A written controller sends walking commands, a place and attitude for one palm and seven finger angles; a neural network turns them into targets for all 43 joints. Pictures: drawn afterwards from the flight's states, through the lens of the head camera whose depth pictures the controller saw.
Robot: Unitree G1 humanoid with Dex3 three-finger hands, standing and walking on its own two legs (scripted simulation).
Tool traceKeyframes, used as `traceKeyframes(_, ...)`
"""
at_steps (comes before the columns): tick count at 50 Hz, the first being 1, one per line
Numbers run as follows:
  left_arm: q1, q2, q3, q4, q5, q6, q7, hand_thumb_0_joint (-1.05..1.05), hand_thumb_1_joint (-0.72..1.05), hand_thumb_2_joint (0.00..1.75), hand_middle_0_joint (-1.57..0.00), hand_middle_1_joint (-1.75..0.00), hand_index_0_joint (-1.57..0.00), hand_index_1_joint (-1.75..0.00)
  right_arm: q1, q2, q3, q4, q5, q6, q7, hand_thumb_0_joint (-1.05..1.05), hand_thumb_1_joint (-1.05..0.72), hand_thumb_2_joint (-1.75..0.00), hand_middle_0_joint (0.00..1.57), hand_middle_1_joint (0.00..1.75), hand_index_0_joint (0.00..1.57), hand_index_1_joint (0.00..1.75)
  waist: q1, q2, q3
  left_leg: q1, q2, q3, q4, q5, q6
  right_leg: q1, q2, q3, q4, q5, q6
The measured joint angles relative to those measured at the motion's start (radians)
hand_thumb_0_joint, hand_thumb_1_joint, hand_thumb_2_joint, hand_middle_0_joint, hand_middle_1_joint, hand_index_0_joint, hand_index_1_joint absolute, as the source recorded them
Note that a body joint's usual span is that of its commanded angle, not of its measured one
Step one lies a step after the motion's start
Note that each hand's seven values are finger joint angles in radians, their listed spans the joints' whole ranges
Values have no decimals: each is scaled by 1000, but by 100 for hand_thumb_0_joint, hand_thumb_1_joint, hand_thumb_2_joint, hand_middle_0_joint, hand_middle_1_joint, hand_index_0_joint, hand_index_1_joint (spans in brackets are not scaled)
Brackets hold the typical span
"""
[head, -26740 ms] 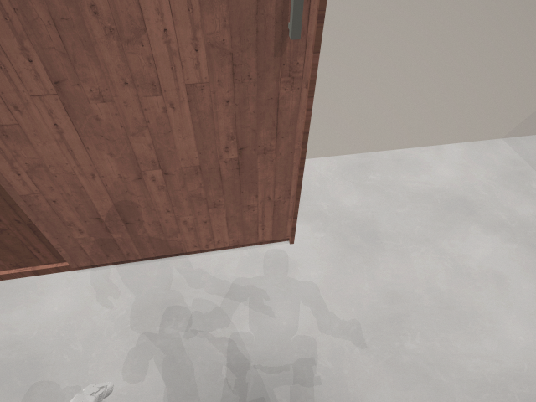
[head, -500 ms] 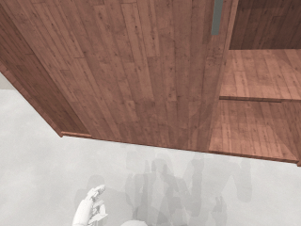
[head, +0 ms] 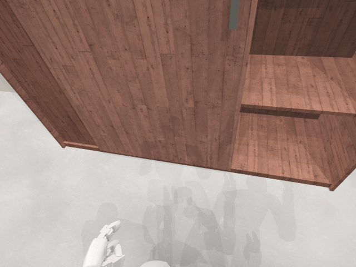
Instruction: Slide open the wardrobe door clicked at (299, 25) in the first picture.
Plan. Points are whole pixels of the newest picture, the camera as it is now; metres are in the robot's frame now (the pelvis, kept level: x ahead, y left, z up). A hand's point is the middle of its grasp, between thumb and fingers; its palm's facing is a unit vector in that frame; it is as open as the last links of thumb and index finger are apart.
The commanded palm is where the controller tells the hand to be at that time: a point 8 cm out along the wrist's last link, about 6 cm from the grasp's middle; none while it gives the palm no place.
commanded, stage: stop stepping back and stand still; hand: right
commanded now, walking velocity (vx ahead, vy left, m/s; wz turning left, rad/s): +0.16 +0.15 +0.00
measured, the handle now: out of the picture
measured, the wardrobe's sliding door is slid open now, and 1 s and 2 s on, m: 0.56 0.56 0.56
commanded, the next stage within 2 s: let the arm hang, fingers relaxed in 0.12 s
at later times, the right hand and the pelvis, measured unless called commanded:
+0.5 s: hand out of the picture +0.10 -0.16 -0.16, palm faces +0.12 +0.97 -0.19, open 7.1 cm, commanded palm none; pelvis +0.03 +0.01 -0.01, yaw -7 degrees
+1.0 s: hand out of the picture +0.03 -0.18 -0.16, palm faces +0.11 +0.98 -0.18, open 7.2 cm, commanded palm none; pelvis +0.04 +0.00 +0.02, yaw -5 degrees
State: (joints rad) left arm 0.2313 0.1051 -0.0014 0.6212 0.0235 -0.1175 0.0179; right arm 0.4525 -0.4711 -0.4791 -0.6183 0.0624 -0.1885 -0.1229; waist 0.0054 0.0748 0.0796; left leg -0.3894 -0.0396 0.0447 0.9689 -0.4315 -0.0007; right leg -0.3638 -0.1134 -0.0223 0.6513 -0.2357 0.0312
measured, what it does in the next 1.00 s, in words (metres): steps on the spot: left foot, then right foot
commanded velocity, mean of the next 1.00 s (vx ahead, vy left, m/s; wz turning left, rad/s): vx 0.01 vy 0.00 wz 0.00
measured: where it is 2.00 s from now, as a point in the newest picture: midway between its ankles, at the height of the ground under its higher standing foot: outside the picture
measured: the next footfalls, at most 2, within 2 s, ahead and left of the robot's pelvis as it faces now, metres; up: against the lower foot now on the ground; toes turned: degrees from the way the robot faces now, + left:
left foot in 0.12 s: +0.05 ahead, +0.09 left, +0.00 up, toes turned -4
right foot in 0.70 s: +0.03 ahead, -0.10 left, +0.00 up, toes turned -9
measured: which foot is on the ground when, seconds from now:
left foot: up 0.00-0.10, down 0.12-1.00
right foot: down 0.00-0.48, up 0.50-0.68, down 0.70-1.00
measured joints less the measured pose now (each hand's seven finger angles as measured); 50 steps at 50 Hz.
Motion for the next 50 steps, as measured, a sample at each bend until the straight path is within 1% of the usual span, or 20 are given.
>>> traceKeyframes(4,41,-1,-13,-27,-4,9,-9,1,90,90,-21,-30,-20,-30,85,-19,-5,1,-6,-17,1,1,-89,-90,21,30,21,30,-13,-79,-35,110,-16,73,-276,-22,18,0,-27,6,-61,-20,-1)
traceKeyframes(6,53,6,-19,-36,-10,21,-3,1,90,90,-21,-30,-21,-30,113,-46,-14,23,-9,0,-7,1,-89,-90,21,30,21,30,-19,-72,-68,175,-6,44,-426,-25,57,-52,-5,-9,13,-132,-11)
traceKeyframes(7,43,19,-19,-27,-13,27,2,1,90,90,-21,-30,-21,-30,109,-42,-9,40,-10,7,-10,1,-89,-90,21,30,21,30,-29,-75,-70,163,2,38,-437,85,71,-87,7,-1,104,-177,-14)
traceKeyframes(8,29,38,-18,-5,-14,30,7,1,90,90,-21,-30,-21,-30,97,-25,6,64,-12,12,-15,1,-89,-90,21,30,21,30,-35,-88,-66,157,6,40,-416,126,70,-114,18,13,205,-196,-14)
traceKeyframes(11,10,82,-12,63,-18,36,20,1,90,90,-21,-30,-21,-30,65,54,54,141,-15,25,-31,1,-89,-90,21,30,22,30,-48,-97,-84,177,24,31,-408,96,44,-120,45,6,316,-196,-17)
traceKeyframes(13,10,114,12,91,-17,40,-9,1,90,90,-21,-30,-21,-30,-13,96,117,299,-58,36,-2,1,-89,-90,21,30,21,30,-33,-99,-112,166,57,54,-384,68,26,-110,46,-49,246,-175,-13)
traceKeyframes(15,9,162,23,87,-11,78,-26,1,90,90,-21,-30,-20,-30,-109,136,205,522,-72,109,41,0,-90,-90,20,30,21,30,-18,-124,-127,131,84,83,-301,17,8,-73,46,-68,106,6,-26)
traceKeyframes(16,3,187,24,87,-3,91,-30,1,90,90,-21,-30,-20,-30,-142,155,248,639,-77,145,59,0,-90,-90,20,30,20,30,-12,-143,-136,95,88,88,-240,-13,-1,-67,47,-64,83,-28,-43)
traceKeyframes(18,-36,194,21,106,17,116,-26,1,90,90,-21,-30,-20,-30,-197,180,320,880,-84,211,86,0,-91,-90,20,30,20,30,8,-122,-121,29,96,36,-121,-86,-16,-92,70,-76,126,-123,-57)
traceKeyframes(21,-68,173,4,121,35,123,-16,1,90,90,-21,-30,-20,-30,-238,232,415,1189,-81,272,116,1,-91,-90,20,30,20,30,40,-73,-71,-21,80,-31,-44,-104,-34,-94,91,-94,124,-104,-42)
traceKeyframes(22,-69,167,0,128,34,126,-13,1,90,90,-21,-30,-20,-30,-238,257,443,1267,-79,278,125,1,-91,-90,20,30,20,30,46,-63,-55,-7,74,-36,-96,-73,-35,-90,92,-93,116,-97,-36)
traceKeyframes(24,-63,159,1,165,23,140,-10,1,91,90,-20,-30,-20,-30,-219,319,482,1391,-76,266,133,1,-92,-90,20,30,20,30,50,-75,-29,26,48,-13,-156,-39,18,-79,77,-66,103,-95,-24)
traceKeyframes(25,-51,150,6,188,17,150,-7,1,91,90,-20,-30,-20,-30,-206,335,454,1412,-61,239,114,-2,-96,-90,20,30,21,30,42,-77,-25,40,39,2,-184,-28,38,-81,81,-38,108,-134,-20)
traceKeyframes(27,-31,131,15,243,13,170,-4,1,91,90,-20,-30,-20,-30,-191,324,443,1451,-73,201,100,-5,-102,-90,21,30,21,30,11,-77,-19,76,23,17,-262,6,63,-78,94,5,155,-198,-18)
traceKeyframes(30,-19,109,26,303,6,180,0,1,91,90,-20,-30,-20,-30,-166,303,452,1523,-84,188,97,-6,-102,-90,21,30,21,30,-11,-84,-14,130,8,14,-377,65,71,-47,105,12,202,-221,-13)
traceKeyframes(33,-9,90,25,338,-4,174,4,1,91,90,-20,-30,-20,-30,-145,289,455,1587,-85,192,91,-4,-99,-90,21,30,21,30,-13,-87,-15,172,2,8,-452,100,69,35,108,-7,90,-195,-14)
traceKeyframes(36,-2,77,17,370,-8,156,8,1,91,90,-20,-30,-20,-30,-137,283,460,1640,-75,194,86,-2,-96,-90,21,30,21,30,-9,-99,-20,192,-12,13,-473,105,61,140,98,-10,-121,-50,-29)
traceKeyframes(40,-12,62,9,423,-7,146,25,1,92,90,-20,-30,-20,-30,-151,289,470,1687,-71,198,80,-1,-94,-90,20,30,20,30,-18,-85,-27,228,-11,-1,-522,128,50,186,100,-24,-174,-79,-40)
traceKeyframes(46,-10,60,-2,466,-6,130,28,1,93,90,-20,-30,-20,-30,-186,320,489,1728,-70,193,89,0,-92,-90,20,30,20,30,-13,-76,-54,269,0,-16,-575,160,37,232,113,-39,-233,-50,-53)
traceKeyframes(50,1,56,-7,489,-5,122,27,1,93,90,-20,-30,-20,-30,-199,311,488,1747,-70,189,88,1,-94,-90,20,30,21,30,-8,-67,-67,284,6,-23,-594,172,30,250,119,-45,-256,-37,-61)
